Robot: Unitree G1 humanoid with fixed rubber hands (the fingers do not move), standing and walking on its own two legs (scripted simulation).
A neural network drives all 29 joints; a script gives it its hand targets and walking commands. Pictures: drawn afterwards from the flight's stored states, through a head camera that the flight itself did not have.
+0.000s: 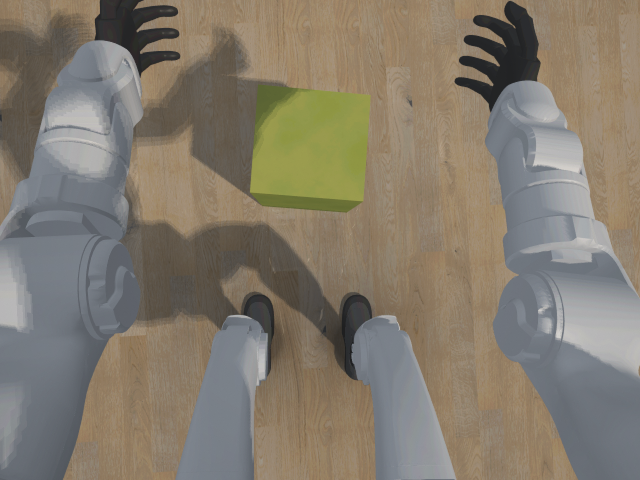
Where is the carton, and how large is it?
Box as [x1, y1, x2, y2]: [250, 85, 370, 212]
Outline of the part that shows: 258,85 250,192 262,205 345,212 361,202 363,197 370,95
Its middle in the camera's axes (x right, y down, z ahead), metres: -0.02 -0.18 +0.84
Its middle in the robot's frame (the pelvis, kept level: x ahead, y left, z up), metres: +0.55 +0.00 -0.53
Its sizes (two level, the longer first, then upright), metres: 0.210 0.200 0.250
